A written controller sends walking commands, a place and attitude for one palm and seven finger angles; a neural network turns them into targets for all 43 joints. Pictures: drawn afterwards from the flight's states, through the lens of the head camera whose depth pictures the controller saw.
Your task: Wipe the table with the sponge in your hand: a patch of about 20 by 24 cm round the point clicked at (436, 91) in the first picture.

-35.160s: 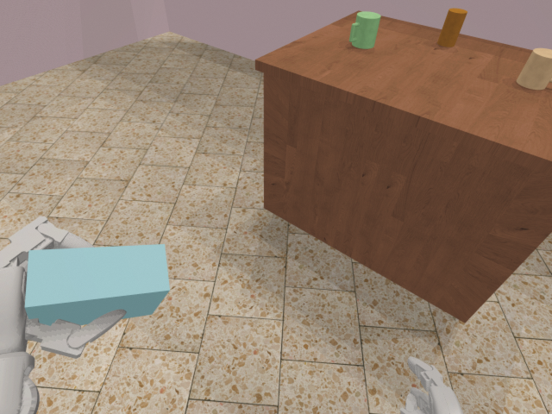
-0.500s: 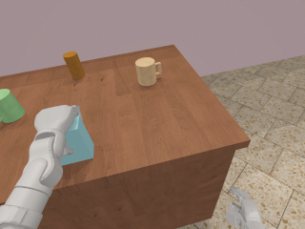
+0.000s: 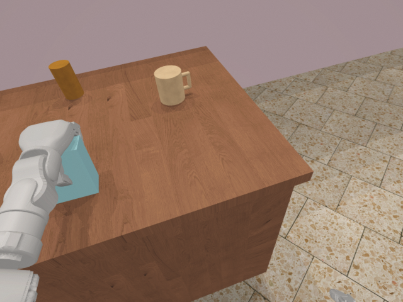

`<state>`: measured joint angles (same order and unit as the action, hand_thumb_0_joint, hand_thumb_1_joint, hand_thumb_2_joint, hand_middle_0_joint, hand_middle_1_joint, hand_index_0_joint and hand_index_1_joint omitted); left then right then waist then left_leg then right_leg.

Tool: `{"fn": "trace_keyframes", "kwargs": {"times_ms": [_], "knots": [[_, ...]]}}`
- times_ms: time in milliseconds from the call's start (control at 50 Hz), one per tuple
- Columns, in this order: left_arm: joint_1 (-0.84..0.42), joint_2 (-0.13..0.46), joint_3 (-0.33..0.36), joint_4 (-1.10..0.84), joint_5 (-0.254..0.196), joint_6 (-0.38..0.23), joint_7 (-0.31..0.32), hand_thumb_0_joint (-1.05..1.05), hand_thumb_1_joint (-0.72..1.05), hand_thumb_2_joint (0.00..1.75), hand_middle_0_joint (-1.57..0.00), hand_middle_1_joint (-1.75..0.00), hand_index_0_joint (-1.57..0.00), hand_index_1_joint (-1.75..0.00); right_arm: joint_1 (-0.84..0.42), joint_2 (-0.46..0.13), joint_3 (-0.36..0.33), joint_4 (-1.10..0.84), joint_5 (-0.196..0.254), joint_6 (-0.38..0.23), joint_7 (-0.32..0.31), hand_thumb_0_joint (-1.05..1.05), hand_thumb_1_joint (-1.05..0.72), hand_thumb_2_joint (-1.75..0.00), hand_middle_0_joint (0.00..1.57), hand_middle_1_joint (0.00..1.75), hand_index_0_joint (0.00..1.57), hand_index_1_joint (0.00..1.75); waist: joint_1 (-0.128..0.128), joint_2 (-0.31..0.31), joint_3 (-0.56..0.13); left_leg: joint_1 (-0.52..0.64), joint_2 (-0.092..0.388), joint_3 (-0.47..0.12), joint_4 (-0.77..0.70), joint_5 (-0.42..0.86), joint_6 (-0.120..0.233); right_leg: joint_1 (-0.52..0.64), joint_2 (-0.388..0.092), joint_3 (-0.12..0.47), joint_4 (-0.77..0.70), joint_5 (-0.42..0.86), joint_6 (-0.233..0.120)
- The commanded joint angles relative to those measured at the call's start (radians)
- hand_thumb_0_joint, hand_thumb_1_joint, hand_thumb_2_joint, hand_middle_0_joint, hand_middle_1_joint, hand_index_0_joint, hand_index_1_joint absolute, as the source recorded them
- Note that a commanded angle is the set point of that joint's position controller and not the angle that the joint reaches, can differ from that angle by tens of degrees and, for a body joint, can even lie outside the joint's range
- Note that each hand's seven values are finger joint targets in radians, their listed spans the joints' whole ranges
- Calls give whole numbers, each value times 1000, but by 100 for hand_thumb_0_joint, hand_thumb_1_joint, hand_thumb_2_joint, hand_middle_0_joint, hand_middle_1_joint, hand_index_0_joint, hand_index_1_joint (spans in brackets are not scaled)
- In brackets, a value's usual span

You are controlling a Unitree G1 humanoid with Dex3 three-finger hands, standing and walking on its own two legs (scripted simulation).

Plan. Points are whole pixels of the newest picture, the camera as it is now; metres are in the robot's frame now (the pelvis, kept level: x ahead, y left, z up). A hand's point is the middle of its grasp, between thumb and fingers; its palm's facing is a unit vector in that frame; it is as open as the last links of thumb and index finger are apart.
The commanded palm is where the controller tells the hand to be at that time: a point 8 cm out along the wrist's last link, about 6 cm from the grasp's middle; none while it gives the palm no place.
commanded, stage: wipe forward along the first lane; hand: left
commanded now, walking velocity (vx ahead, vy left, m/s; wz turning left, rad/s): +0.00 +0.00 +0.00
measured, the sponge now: (68, 177) +0.34 +0.32 +0.08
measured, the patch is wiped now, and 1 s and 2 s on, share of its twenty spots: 0.20 0.45 0.50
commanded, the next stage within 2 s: slide across to the middle lane in 0.72 s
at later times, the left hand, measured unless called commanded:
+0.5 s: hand (59, 141) +0.40 +0.35 +0.13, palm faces -0.11 +0.01 -0.99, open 9.9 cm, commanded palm +0.39 +0.34 +0.16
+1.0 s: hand (61, 132) +0.43 +0.36 +0.13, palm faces -0.10 +0.04 -0.99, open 9.9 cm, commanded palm +0.43 +0.33 +0.18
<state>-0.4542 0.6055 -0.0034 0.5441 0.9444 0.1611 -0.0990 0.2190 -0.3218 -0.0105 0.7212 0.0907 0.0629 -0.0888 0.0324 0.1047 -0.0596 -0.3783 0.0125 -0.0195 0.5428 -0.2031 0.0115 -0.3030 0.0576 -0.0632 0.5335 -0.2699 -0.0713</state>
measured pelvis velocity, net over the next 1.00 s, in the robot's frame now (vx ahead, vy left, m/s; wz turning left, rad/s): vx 0.02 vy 0.04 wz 0.00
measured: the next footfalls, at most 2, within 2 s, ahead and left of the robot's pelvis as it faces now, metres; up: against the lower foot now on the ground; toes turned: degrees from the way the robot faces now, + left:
none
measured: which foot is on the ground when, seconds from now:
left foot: down 0.00-1.00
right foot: down 0.00-1.00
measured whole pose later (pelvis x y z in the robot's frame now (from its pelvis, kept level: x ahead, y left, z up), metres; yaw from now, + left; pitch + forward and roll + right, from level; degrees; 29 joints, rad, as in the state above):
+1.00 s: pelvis +0.02 +0.04 +0.00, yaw +0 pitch +7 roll -1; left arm -0.77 0.62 -0.09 0.87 1.01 0.12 -0.03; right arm 0.27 -0.28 -0.01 0.73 0.10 0.07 -0.07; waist 0.00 0.06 -0.09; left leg -0.45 -0.03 -0.01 0.52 -0.20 0.05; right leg -0.35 0.02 -0.05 0.48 -0.25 -0.02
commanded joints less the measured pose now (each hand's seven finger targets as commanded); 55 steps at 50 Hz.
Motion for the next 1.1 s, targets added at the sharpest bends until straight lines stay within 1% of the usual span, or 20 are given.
{"fn": "trace_keyframes", "kwargs": {"times_ms": [0, 20, 60, 120, 140, 220, 380, 420, 440, 500, 600, 620, 680, 760, 800, 920, 960, 1020, 1060, 1080], "knots": [[-264, 267, 81, 0, 37, 4, 65, 0, 10, 130, -120, -160, -120, -160, -104, -115, -38, -150, -2, -44, -6, 0, -90, -90, 20, 30, 20, 30, -9, -187, -143, 29, -58, 13, -17, -12, 47, 23, -64, 153, -156, 67, 34], [-289, 294, 99, 1, 33, -1, 63, 0, 10, 130, -120, -160, -120, -160, -109, -114, -35, -151, 1, -43, -6, 0, -90, -90, 20, 30, 20, 30, -10, -166, -143, 27, -59, 6, -24, -11, 48, 17, -60, 151, -156, 69, 31], [-323, 260, 58, 35, 37, -1, 65, 0, 10, 130, -120, -160, -120, -160, -95, -113, -33, -147, 5, -39, -5, 0, -90, -90, 20, 30, 20, 30, -22, -163, -121, 24, -58, 8, -30, -33, 50, -8, -56, 130, -158, 33, 36], [-397, 303, 75, 69, 48, -9, 64, 0, 10, 130, -120, -160, -120, -160, -90, -113, -30, -144, 7, -39, -8, 0, -90, -90, 20, 30, 20, 30, -26, -124, -115, 23, -57, 2, -42, -50, 51, -33, -49, 126, -166, -13, 30], [-423, 271, 41, 94, 57, -13, 64, 0, 10, 130, -120, -160, -120, -160, -75, -112, -31, -139, 7, -40, -8, 0, -90, -90, 20, 30, 20, 30, -37, -145, -111, 24, -57, 2, -41, -56, 53, -43, -48, 114, -161, -17, 33], [-459, 295, 60, 123, 61, -33, 66, 0, 10, 130, -120, -160, -120, -160, -61, -112, -32, -142, 9, -38, -7, 0, -90, -90, 20, 30, 20, 30, -37, -149, -149, 26, -54, 1, -40, -41, 53, -30, -47, 119, -158, 17, 30], [-483, 278, 47, 176, 62, -47, 79, 0, 10, 130, -120, -160, -120, -160, -30, -118, -37, -131, 8, -25, 0, 0, -90, -90, 20, 30, 20, 30, -46, -162, -172, 42, -49, 9, -39, -1, 56, -21, -43, 100, -149, 96, 33], [-504, 316, 74, 176, 69, -51, 78, 0, 10, 130, -120, -160, -120, -160, -32, -119, -34, -134, 7, -22, 1, 0, -90, -90, 20, 30, 20, 30, -38, -132, -183, 42, -50, 1, -48, 24, 55, -14, -40, 94, -143, 126, 25], [-517, 299, 50, 197, 80, -50, 78, 0, 10, 130, -120, -160, -120, -160, -17, -120, -35, -125, 7, -19, 2, 0, -90, -90, 20, 30, 20, 30, -47, -117, -175, 52, -50, 3, -48, 29, 55, -28, -36, 83, -137, 121, 25], [-486, 270, 36, 193, 83, -47, 83, 0, 10, 130, -120, -160, -120, -160, -14, -121, -41, -131, 6, -15, 9, 0, -90, -90, 20, 30, 20, 30, -41, -137, -198, 67, -48, 4, -45, 43, 56, -21, -36, 83, -141, 133, 24], [-523, 295, 49, 221, 87, -46, 85, 0, 10, 130, -120, -160, -120, -160, -3, -126, -42, -122, 5, -8, 7, 0, -90, -90, 20, 30, 20, 30, -48, -138, -189, 72, -43, -3, -58, 44, 55, -40, -29, 69, -145, 117, 24], [-569, 293, 43, 200, 91, -56, 81, 0, 10, 130, -120, -160, -120, -160, -5, -124, -38, -126, 6, -11, 7, 0, -90, -90, 20, 30, 20, 30, -50, -95, -201, 90, -40, -13, -68, 61, 51, -56, -28, 63, -139, 123, 16], [-586, 267, 15, 248, 105, -49, 88, 0, 10, 130, -120, -160, -120, -160, 17, -127, -42, -114, 4, -10, 10, 0, -90, -90, 20, 30, 20, 30, -61, -112, -178, 98, -36, -22, -70, 28, 51, -96, -21, 55, -140, 75, 17], [-612, 211, -20, 227, 99, -60, 97, 0, 10, 130, -120, -160, -120, -160, 26, -123, -48, -113, 0, -15, 11, 0, -90, -90, 20, 30, 20, 30, -68, -109, -218, 139, -30, -32, -63, 57, 49, -111, -20, 51, -133, 97, 15], [-613, 231, -2, 249, 91, -54, 104, 0, 10, 130, -120, -160, -120, -160, 31, -123, -48, -109, 1, -14, 12, 0, -90, -90, 20, 30, 20, 30, -67, -129, -212, 121, -31, -30, -66, 40, 49, -100, -21, 53, -140, 87, 18], [-731, 190, -35, 161, 66, -56, 116, 0, 10, 130, -120, -160, -120, -160, 16, -109, -44, -106, 4, -35, 10, 0, -90, -90, 20, 30, 20, 30, -73, -76, -253, 178, -27, -57, -86, 52, 45, -102, -22, 52, -141, 100, 10], [-750, 144, -72, 158, 55, -46, 121, 0, 10, 130, -120, -160, -120, -160, 15, -106, -45, -96, 7, -41, 13, 0, -90, -90, 20, 30, 20, 30, -83, -74, -242, 198, -25, -60, -89, 33, 43, -111, -22, 49, -141, 88, 14], [-758, 132, -65, 99, 30, -34, 127, 0, 10, 130, -120, -160, -120, -160, -8, -98, -42, -105, 8, -55, 15, 0, -90, -90, 20, 30, 20, 30, -65, -55, -283, 223, -26, -76, -102, 54, 37, -87, -22, 47, -141, 106, 8], [-798, 73, -126, 109, 36, -7, 131, 0, 10, 130, -120, -160, -120, -160, -10, -95, -40, -91, 8, -59, 20, 0, -90, -90, 20, 30, 20, 30, -83, -41, -253, 242, -24, -81, -104, 41, 33, -115, -20, 40, -134, 99, 11], [-800, 83, -113, 106, 40, 8, 135, 0, 10, 130, -120, -160, -120, -160, -13, -97, -42, -86, 8, -61, 22, 0, -90, -90, 20, 30, 20, 30, -76, -50, -270, 249, -23, -82, -105, 42, 32, -109, -19, 40, -134, 100, 10]]}}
